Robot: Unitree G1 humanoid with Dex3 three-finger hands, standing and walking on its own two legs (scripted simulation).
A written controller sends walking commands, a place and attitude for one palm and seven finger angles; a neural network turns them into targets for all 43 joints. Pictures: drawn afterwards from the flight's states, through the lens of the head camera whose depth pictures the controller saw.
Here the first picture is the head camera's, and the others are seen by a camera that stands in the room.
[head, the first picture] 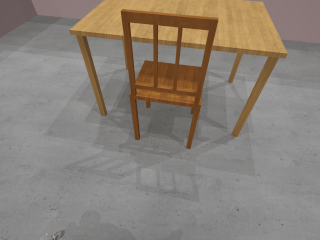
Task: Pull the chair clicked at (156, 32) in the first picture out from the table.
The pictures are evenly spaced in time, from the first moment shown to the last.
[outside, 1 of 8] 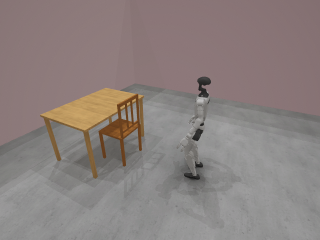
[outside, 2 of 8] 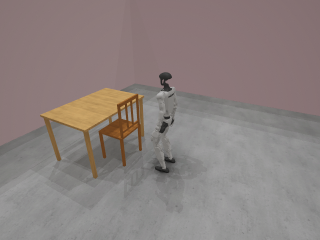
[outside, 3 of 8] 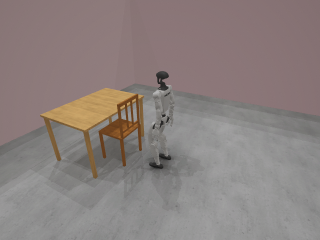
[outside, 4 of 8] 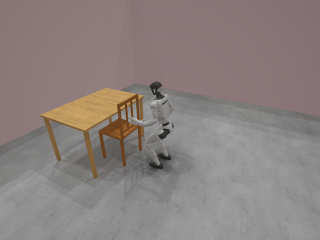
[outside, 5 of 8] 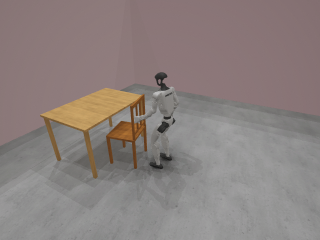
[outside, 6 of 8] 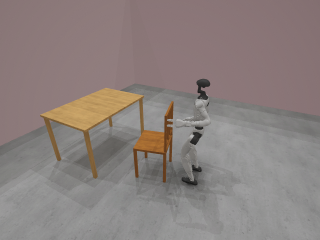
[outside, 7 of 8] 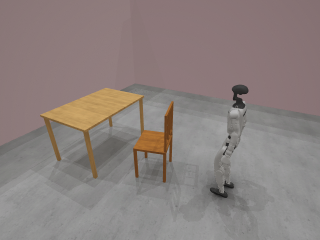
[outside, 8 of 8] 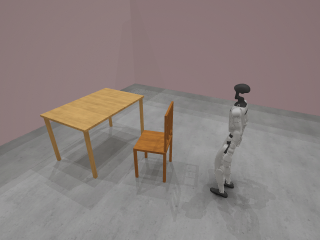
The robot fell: no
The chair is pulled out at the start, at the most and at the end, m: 0.00 0.59 0.59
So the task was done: yes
